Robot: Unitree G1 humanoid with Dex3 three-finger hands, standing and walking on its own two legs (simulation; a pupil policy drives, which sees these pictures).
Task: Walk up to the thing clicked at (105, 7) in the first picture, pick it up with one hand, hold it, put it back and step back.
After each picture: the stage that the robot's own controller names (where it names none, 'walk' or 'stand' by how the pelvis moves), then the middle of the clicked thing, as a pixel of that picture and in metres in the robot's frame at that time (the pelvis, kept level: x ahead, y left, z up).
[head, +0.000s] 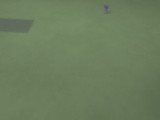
stand; (105, 9) +2.09 -0.36 -0.72
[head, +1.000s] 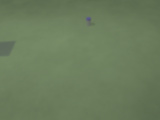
walk; (88, 21) +1.96 +0.07 -0.71
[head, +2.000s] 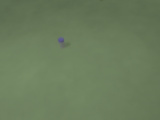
walk; (61, 42) +1.31 +0.33 -0.72
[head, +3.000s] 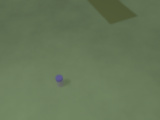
walk; (59, 81) +0.80 +0.28 -0.71
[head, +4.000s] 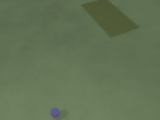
walk; (55, 114) +0.47 +0.22 -0.69
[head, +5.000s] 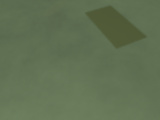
stand; out of the picture +0.33 +0.21 -0.71
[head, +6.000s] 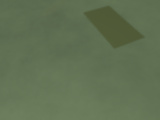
stand; out of the picture +0.34 +0.22 -0.72
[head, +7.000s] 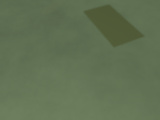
stand; out of the picture +0.35 +0.23 -0.72
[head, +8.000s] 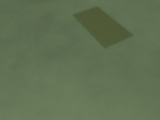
stand; out of the picture +0.33 +0.26 -0.73
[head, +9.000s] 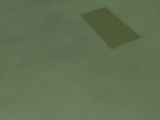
stand; out of the picture +0.34 +0.24 -0.73
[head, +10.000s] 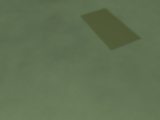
stand; out of the picture +0.34 +0.24 -0.73
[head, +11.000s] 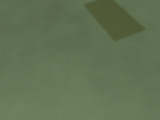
go down; out of the picture +0.35 +0.23 -0.72
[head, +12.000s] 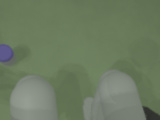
go down; (6, 56) +0.43 +0.27 -0.29
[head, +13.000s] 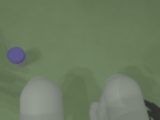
close in; (18, 58) +0.42 +0.26 -0.30
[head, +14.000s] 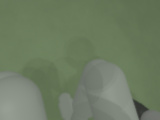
close in; out of the picture +0.41 +0.30 -0.22
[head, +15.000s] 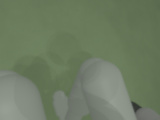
close; out of the picture +0.40 +0.31 -0.22
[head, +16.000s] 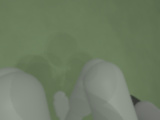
lift; out of the picture +0.36 +0.28 -0.22
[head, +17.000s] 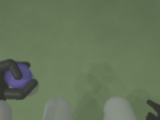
lift; (24, 81) +0.32 +0.21 -0.02
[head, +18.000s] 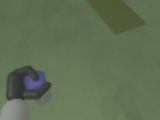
hold; (38, 88) +0.32 +0.17 -0.01
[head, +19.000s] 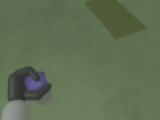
hold; (39, 89) +0.33 +0.17 +0.00
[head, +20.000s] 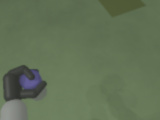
crouch; (34, 86) +0.34 +0.18 -0.06
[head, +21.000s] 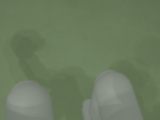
lower; out of the picture +0.46 +0.29 -0.12
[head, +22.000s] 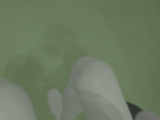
lower; out of the picture +0.41 +0.31 -0.23
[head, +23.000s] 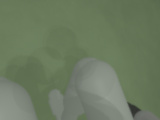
lower; out of the picture +0.41 +0.31 -0.22
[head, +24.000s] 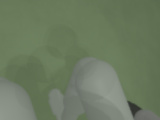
lower; out of the picture +0.41 +0.32 -0.23
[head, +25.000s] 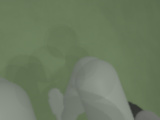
lower; out of the picture +0.41 +0.32 -0.22
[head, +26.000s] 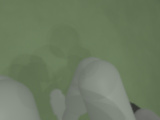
open; out of the picture +0.41 +0.30 -0.23
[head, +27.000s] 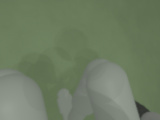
stand; out of the picture +0.40 +0.30 -0.23
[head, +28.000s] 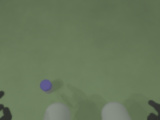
walk; (47, 86) +0.41 +0.22 -0.51
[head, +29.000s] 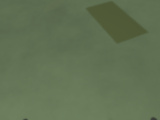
stand; out of the picture +0.36 +0.21 -0.66
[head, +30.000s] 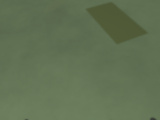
stand; out of the picture +0.37 +0.20 -0.67
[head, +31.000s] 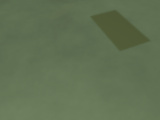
stand; out of the picture +0.38 +0.19 -0.72
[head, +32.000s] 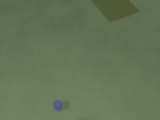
walk; (57, 106) +0.44 +0.16 -0.71
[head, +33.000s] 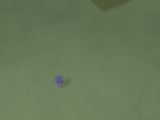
walk; (59, 82) +0.68 +0.24 -0.69
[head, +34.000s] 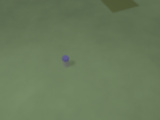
stand; (65, 61) +1.00 +0.21 -0.70
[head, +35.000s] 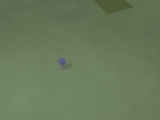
stand; (62, 64) +0.99 +0.23 -0.72
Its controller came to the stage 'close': yes
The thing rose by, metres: 0.71
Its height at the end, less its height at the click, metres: +0.00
